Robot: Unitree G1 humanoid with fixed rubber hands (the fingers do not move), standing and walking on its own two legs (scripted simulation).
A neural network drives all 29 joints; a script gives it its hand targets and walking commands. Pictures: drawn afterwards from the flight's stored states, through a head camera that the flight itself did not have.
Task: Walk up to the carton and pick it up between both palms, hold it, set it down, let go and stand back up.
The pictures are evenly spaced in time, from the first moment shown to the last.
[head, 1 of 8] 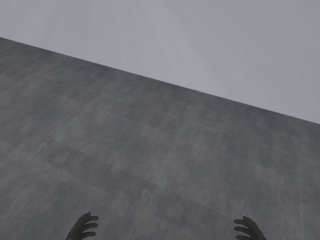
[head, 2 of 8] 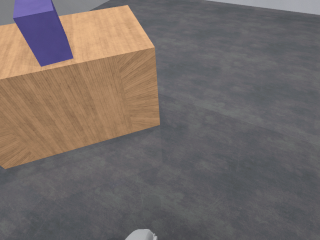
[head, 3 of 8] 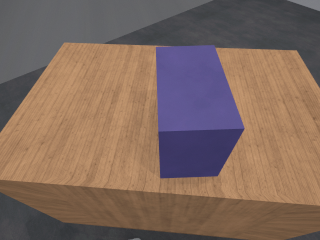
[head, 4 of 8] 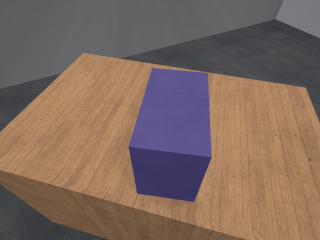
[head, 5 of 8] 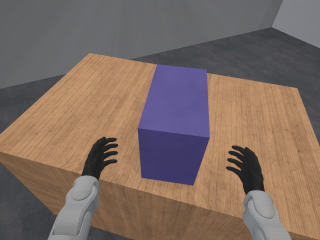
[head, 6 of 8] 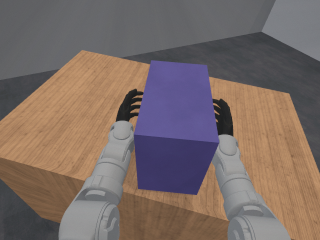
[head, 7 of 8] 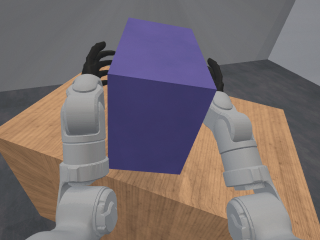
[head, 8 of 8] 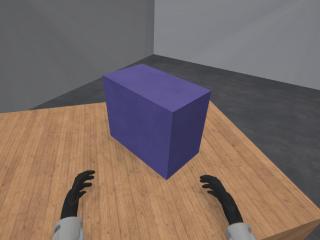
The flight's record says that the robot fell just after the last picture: no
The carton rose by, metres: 0.21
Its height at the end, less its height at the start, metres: +0.00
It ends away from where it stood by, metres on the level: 0.25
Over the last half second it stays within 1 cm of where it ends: yes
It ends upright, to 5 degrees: yes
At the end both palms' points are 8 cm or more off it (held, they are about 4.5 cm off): yes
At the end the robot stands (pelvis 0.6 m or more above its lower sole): yes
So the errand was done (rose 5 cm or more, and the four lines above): yes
